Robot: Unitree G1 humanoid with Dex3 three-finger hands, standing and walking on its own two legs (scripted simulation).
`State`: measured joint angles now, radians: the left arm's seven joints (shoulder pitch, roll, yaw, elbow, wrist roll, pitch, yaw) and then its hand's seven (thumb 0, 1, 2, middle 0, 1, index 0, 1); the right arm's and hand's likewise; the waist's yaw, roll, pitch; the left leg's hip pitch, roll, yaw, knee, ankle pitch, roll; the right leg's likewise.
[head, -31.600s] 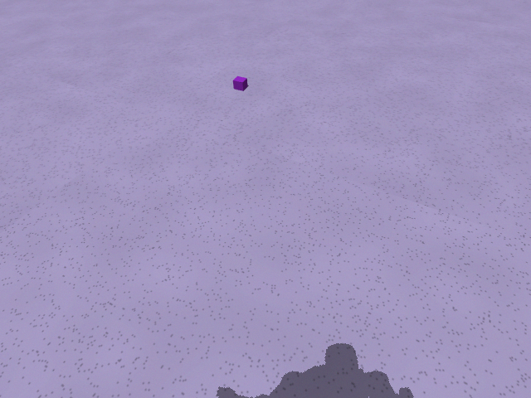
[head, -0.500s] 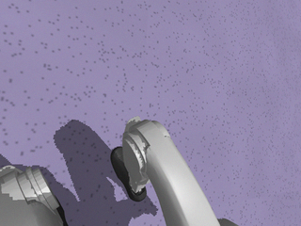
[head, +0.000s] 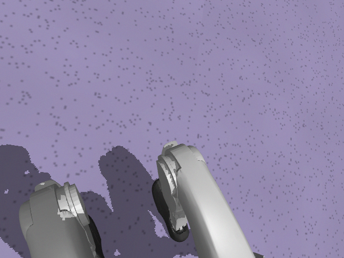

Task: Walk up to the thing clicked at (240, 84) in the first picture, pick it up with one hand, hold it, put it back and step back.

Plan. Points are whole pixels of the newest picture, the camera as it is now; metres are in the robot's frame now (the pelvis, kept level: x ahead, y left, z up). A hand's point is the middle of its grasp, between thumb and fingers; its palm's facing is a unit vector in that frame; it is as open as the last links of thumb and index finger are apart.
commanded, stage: lift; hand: left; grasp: from above
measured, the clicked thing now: out of the picture +0.47 +0.35 -0.21
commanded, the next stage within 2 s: hold in 1.58 s
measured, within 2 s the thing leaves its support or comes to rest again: neither
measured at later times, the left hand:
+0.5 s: hand out of the picture +0.40 +0.35 -0.02, palm faces +0.01 -0.47 -0.88, open 9.8 cm
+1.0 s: hand out of the picture +0.36 +0.29 +0.19, palm faces -0.07 -0.45 -0.89, open 9.9 cm
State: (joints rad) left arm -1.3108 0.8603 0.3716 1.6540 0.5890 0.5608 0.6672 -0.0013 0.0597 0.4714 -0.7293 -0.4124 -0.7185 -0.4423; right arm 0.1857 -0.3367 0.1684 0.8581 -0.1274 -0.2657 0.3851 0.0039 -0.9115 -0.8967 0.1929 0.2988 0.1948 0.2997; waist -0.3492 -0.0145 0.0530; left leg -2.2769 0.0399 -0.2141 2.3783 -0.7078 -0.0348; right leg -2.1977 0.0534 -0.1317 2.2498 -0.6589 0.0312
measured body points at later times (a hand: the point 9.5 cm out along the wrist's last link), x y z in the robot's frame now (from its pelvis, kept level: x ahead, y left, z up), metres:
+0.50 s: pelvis +0.00 -0.01 +0.07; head +0.19 +0.04 +0.48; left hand +0.40 +0.36 +0.03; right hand +0.07 -0.26 -0.06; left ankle +0.07 +0.14 -0.31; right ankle +0.11 -0.12 -0.31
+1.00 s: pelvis +0.03 -0.02 +0.26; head +0.13 +0.01 +0.70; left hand +0.37 +0.31 +0.24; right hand +0.16 -0.29 +0.14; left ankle +0.06 +0.14 -0.31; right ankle +0.11 -0.12 -0.31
